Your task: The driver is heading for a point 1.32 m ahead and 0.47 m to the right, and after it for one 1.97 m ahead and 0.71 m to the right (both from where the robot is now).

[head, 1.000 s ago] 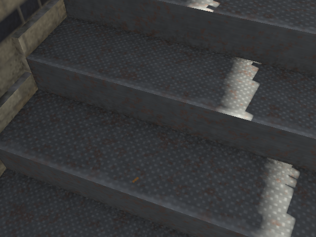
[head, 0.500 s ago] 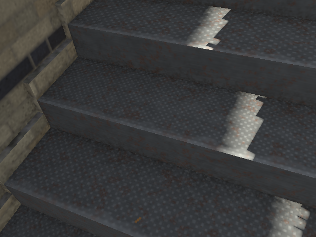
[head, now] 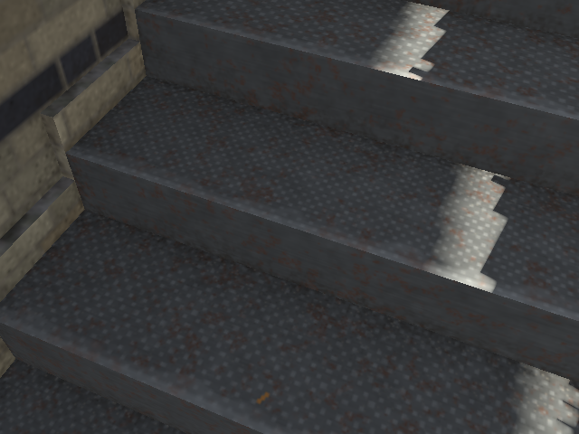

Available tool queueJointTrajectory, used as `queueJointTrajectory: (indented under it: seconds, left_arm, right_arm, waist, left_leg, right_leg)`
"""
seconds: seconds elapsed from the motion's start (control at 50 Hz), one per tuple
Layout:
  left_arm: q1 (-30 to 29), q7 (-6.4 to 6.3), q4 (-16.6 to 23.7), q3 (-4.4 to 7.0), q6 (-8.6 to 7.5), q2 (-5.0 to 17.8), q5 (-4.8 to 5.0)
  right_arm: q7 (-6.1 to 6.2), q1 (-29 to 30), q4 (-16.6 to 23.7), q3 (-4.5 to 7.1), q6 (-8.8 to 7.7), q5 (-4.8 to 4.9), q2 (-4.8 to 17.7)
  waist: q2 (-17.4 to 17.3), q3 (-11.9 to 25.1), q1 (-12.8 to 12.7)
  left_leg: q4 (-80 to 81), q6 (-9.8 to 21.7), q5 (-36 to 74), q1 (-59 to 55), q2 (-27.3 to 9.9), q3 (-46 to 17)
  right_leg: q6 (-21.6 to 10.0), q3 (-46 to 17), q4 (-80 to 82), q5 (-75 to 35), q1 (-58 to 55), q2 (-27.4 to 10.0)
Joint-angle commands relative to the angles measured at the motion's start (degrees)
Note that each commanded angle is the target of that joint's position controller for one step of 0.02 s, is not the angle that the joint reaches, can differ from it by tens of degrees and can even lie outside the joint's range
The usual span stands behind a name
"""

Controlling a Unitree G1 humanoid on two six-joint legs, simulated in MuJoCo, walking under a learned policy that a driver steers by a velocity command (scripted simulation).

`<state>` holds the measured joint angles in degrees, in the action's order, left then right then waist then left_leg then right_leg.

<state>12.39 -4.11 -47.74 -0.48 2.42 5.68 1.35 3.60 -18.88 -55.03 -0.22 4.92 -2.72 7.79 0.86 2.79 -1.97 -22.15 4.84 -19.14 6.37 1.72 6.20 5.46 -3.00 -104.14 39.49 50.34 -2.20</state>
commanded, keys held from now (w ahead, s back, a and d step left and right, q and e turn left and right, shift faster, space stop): e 0.22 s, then w+e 0.28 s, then e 0.44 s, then no key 0.06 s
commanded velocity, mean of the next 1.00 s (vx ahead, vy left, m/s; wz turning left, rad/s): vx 0.13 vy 0.00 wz -0.52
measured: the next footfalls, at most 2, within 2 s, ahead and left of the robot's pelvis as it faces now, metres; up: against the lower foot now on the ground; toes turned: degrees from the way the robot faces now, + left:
right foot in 0.20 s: +0.07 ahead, -0.12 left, +0.18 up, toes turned -2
left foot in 0.62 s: +0.22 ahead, +0.13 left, +0.17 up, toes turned -22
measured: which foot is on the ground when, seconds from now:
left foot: down 0.00-0.22, up 0.24-0.60, down 0.62-1.00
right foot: up 0.00-0.18, down 0.20-0.62, up 0.64-1.00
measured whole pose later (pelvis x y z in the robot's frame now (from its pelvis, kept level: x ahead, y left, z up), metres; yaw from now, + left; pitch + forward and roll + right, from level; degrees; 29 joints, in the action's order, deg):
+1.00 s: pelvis +0.14 +0.01 +0.15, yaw -34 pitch +2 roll +2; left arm 5.8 0.2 -30.2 -1.3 2.1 12.5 0.5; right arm 3.2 -16.1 -37.3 1.7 -0.1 -0.4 14.7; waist 1.2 0.3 4.9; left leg -32.7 -1.7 -20.1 13.6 -5.1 11.0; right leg 2.2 2.3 -51.0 17.1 33.2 -3.8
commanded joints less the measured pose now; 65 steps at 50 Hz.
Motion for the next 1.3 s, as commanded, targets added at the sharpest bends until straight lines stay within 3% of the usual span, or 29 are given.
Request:
queueJointTrajectory:
  seconds: [0.02, 0.1, 0.22, 0.24, 0.26, 0.28, 0.3, 0.34, 0.38, 0.42, 0.5, 0.52, 0.56, 0.58, 0.62, 0.64, 0.66, 0.68, 0.72, 0.78, 0.88, 0.96, 1.0, 1.04, 1.06, 1.08, 1.1, 1.16, 1.3]
  left_arm:
    - [-13.95, -0.88, 10.47, -1.68, -0.79, -0.57, -1.59]
    - [-16.51, 0.89, 14.89, -2.95, -2.19, -0.71, -1.5]
    - [-1.35, 1.52, 15.02, 0.29, -2.32, 7.68, -1.22]
    - [3.57, 0.62, 13.16, 2.33, -1.46, 12.65, -1.74]
    - [8.03, -0.5, 12.1, 4.16, -1.15, 17.96, -2.95]
    - [4.68, -1.22, 13.83, 4.23, -2.58, 19.14, -5.34]
    - [5.33, -0.63, 11.98, 3.1, -4.29, 15.35, -4.07]
    - [8.06, 1.41, 7.77, 1.81, -6.27, 8.89, -1.34]
    - [2.46, 3.19, 6.98, 1.09, -6.46, 5.47, -0.5]
    - [3.98, 3.66, 6.3, 1.5, -7.03, 7.23, 0.25]
    - [8.89, 0.83, 6.48, 3.4, -6.26, 10.79, 0.02]
    - [7.79, -0.27, 7.38, 3.5, -4.84, 11.62, -0.69]
    - [4.11, -2.39, 10.14, 4.87, -2.29, 15.16, 0.58]
    - [1.77, -1.89, 11.58, 4.65, -3.09, 16.08, -0.49]
    - [-6.47, 0.12, 14.56, 2.71, -4.07, 9.03, -0.84]
    - [-6.45, 1.34, 16.85, 1.07, -4.63, 2.29, -1.32]
    - [1.5, 2.36, 17.74, 1.11, -5.24, 4.38, -0.23]
    - [4.53, 2.41, 16.67, 2.15, -4.36, 8.07, 0.0]
    - [3.88, 1.57, 17.06, 2.65, -2.14, 10.82, -0.02]
    - [0.13, 2.31, 18.88, 1.04, -1.76, 7.6, -1.2]
    - [-4.2, 3.54, 20.14, -0.62, -1.36, 6.79, -0.64]
    - [-9.98, 4.1, 22.54, 0.33, -0.67, 10.71, -0.84]
    - [-5.73, 5.09, 21.09, 1.22, -1.18, 11.26, -0.81]
    - [0.93, 5.03, 19.2, 4.4, -1.81, 18.09, -0.32]
    - [1.91, 3.76, 20.9, 4.58, -1.53, 22.62, -2.69]
    - [3.45, 3.92, 20.27, 3.06, -2.3, 16.42, -4.33]
    - [2.12, 3.98, 20.37, 2.61, -2.41, 14.81, -3.86]
    - [-6.42, 2.64, 20.3, 1.27, -2.3, 11.13, -2.44]
    - [-7.06, 2.07, 18.61, -0.19, -2.72, 7.67, -3.21]
  right_arm:
    - [3.63, -0.37, 5.55, 2.23, -0.65, 0.97, 11.42]
    - [5.08, -5.89, 6.79, 4.45, 0.36, 2.31, 15.96]
    - [2.65, 8.19, 13.52, 4.83, -0.29, 2.51, 18.94]
    - [1.7, 11.83, 16.3, 4.37, -0.73, 0.76, 17.53]
    - [-0.4, 15.87, 18.77, 2.76, -1.98, -0.25, 13.01]
    - [-3.79, 20.29, 19.61, 1.9, -4.7, 1.07, 9.61]
    - [-6.38, 19.0, 21.15, 1.06, -6.6, 2.6, 5.72]
    - [-8.33, 12.75, 21.51, -0.92, -9.05, 1.61, 1.79]
    - [-7.72, 7.83, 20.71, -1.4, -9.49, 1.91, 2.47]
    - [-6.21, 10.07, 23.09, -1.18, -9.39, 2.19, 4.26]
    - [-4.26, 17.06, 27.5, -0.7, -9.47, 2.52, 6.15]
    - [-3.66, 17.6, 28.5, -0.76, -8.66, 3.44, 6.38]
    - [-2.24, 19.27, 29.53, -1.14, -6.94, 6.54, 4.29]
    - [-1.56, 10.8, 26.17, 0.39, -6.01, 7.55, 5.15]
    - [-1.08, -6.7, 20.48, 3.47, -4.44, 5.45, 9.14]
    - [-1.07, -10.07, 19.68, 3.86, -4.89, 2.5, 12.92]
    - [-0.43, -1.92, 24.04, 3.95, -5.86, -1.7, 15.71]
    - [-0.41, 6.16, 26.52, 2.94, -6.68, -1.11, 11.59]
    - [-0.27, 12.25, 25.65, 1.2, -5.69, 1.01, 6.49]
    - [1.24, 6.72, 21.83, 1.9, -5.19, 1.06, 7.89]
    - [1.34, 6.72, 22.98, 3.81, -5.58, 2.56, 13.11]
    - [-0.26, 6.83, 22.5, 4.02, -6.3, 2.15, 15.12]
    - [-1.34, 5.97, 20.79, 3.96, -5.66, 2.63, 15.78]
    - [-2.0, 1.84, 19.04, 2.42, -6.13, 1.3, 11.85]
    - [-2.25, 1.79, 20.85, 0.44, -7.16, -0.13, 6.62]
    - [-1.75, -0.44, 18.15, 1.24, -7.29, 2.17, 8.13]
    - [-1.81, 2.82, 18.68, 2.12, -6.69, 3.79, 10.33]
    - [-0.81, 9.18, 20.4, 1.94, -4.7, 2.28, 9.05]
    - [-0.13, 3.47, 18.06, 1.44, -3.19, 2.24, 5.88]
  waist:
    - [-6.78, -7.56, 2.52]
    - [-5.75, -1.63, 3.39]
    - [-7.74, 12.86, -6.08]
    - [-0.3, 14.46, -6.7]
    - [16.22, 16.03, -8.37]
    - [15.27, 13.1, -7.43]
    - [8.8, 5.97, -4.9]
    - [-0.87, -3.86, 1.14]
    - [-0.45, -3.37, 5.33]
    - [1.59, -4.32, 5.36]
    - [6.12, -0.87, 2.47]
    - [7.66, -0.08, 2.63]
    - [10.46, -2.11, 3.09]
    - [10.55, 1.82, 6.57]
    - [6.16, 6.34, 14.16]
    - [-10.76, 7.78, 11.24]
    - [-15.25, 10.28, 3.34]
    - [-12.52, 4.66, -0.18]
    - [-11.99, -4.77, -1.68]
    - [-5.9, -6.42, -0.6]
    - [-6.89, 0.87, 1.95]
    - [-6.11, 0.32, 5.85]
    - [-8.09, 1.21, 3.86]
    - [1.56, 5.19, 1.38]
    - [16.65, 9.84, 3.28]
    - [12.26, 19.98, -0.07]
    - [8.14, 13.38, -0.74]
    - [3.45, 3.09, 2.13]
    - [5.3, 2.52, 3.78]
  left_leg:
    - [7.24, 2.94, 43.2, -6.73, -20.84, -10.63]
    - [7.25, 3.45, 59.17, -12.73, -23.97, -9.15]
    - [-9.49, 3.68, 108.28, -8.82, -17.13, 2.34]
    - [-19.27, 2.63, 93.54, 0.53, -11.97, 3.5]
    - [-40.47, 1.02, 24.6, 15.67, -1.4, 1.46]
    - [-69.15, -0.39, 0.52, 27.56, 6.23, -12.07]
    - [-82.02, -0.29, -2.85, 37.92, 5.17, -17.3]
    - [-79.31, 1.01, -1.36, 43.86, 2.2, -15.48]
    - [-80.95, -0.54, -3.57, 41.02, 1.49, -12.21]
    - [-78.69, -1.75, -0.44, 42.63, 0.44, -11.03]
    - [-54.24, -5.32, 2.53, 38.82, -3.53, -12.04]
    - [-43.31, -8.73, -6.61, 28.45, -0.87, -3.32]
    - [-22.05, -9.83, -11.21, 14.79, 0.79, -3.2]
    - [-21.03, -10.11, -3.55, 1.01, 2.49, -1.07]
    - [-10.6, -6.66, 1.48, -16.13, -2.21, -8.9]
    - [-3.09, -1.3, 3.94, -19.79, -17.61, -29.56]
    - [7.23, 8.66, -10.86, -11.24, -27.75, -58.04]
    - [9.46, 12.42, -21.34, -1.67, -28.96, -56.0]
    - [6.64, 9.43, -10.22, 11.78, -19.85, -33.03]
    - [1.21, 6.78, 2.93, 14.55, -14.27, -16.4]
    - [3.25, 7.45, 13.19, 7.92, -16.99, -9.85]
    - [1.14, 5.95, 13.94, 7.41, -18.93, -6.49]
    - [-4.32, 3.64, 19.91, 5.03, -17.24, -5.01]
    - [-24.14, -2.52, 13.46, 13.35, -10.63, 0.98]
    - [-44.12, -8.74, -15.4, 30.0, -4.93, -0.79]
    - [-52.53, -11.31, -16.81, 28.55, -5.63, -10.51]
    - [-58.83, -12.47, -14.99, 32.23, -5.62, -10.08]
    - [-62.29, -12.0, -5.47, 33.94, -7.2, -11.2]
    - [-58.66, -11.62, 4.01, 26.06, -4.91, -9.4]
  right_leg:
    - [0.86, 2.08, 5.75, 4.62, 17.39, -2.04]
    - [-2.95, 5.67, 13.48, 8.23, 13.73, -1.47]
    - [-11.07, 3.74, 38.1, -7.6, -18.05, 8.52]
    - [-15.75, -8.86, 47.25, -3.66, -24.3, 6.47]
    - [-23.44, -32.59, 64.55, 2.82, -33.26, -1.43]
    - [-28.0, -51.63, 77.54, 12.87, -30.13, -6.04]
    - [-27.07, -51.42, 77.03, 14.7, -26.3, -7.05]
    - [-21.03, -35.0, 70.8, 6.42, -21.94, -0.76]
    - [-19.29, -27.25, 69.61, 0.18, -19.73, 2.45]
    - [-20.18, -28.36, 72.8, -1.23, -20.31, 2.01]
    - [-19.3, -28.51, 75.11, -4.3, -22.57, 1.54]
    - [-16.88, -18.85, 74.13, -14.81, -18.03, 3.38]
    - [-16.62, -22.24, 77.05, -6.6, -10.84, 5.36]
    - [-17.09, -24.45, 75.89, -2.47, -5.67, 3.8]
    - [-11.81, -15.43, 54.3, -10.63, 0.36, 8.48]
    - [-8.45, -9.75, 32.55, -4.74, 7.13, 12.72]
    - [-4.41, -14.45, 17.44, -12.7, 10.24, 7.2]
    - [-1.58, -11.09, 8.0, -16.66, 9.21, 3.76]
    - [1.38, -4.85, 1.16, -19.91, 5.53, 2.12]
    - [0.45, -2.81, 10.74, -26.37, 2.42, 1.69]
    - [0.16, 2.32, 33.18, -22.36, -8.2, -2.29]
    - [-2.94, 6.84, 52.38, -21.16, -18.81, -1.35]
    - [-6.39, 8.15, 68.0, -23.26, -27.22, 1.05]
    - [-9.2, 0.89, 75.82, -48.0, -46.22, -1.39]
    - [-16.73, -20.6, 73.06, -82.53, -56.83, -17.56]
    - [-25.16, -28.65, 78.85, -64.8, -52.53, -23.31]
    - [-26.12, -26.95, 81.91, -48.99, -48.97, -20.5]
    - [-20.52, -17.51, 81.71, -43.12, -39.04, -14.08]
    - [-20.38, -8.38, 81.22, -43.12, -33.08, -10.05]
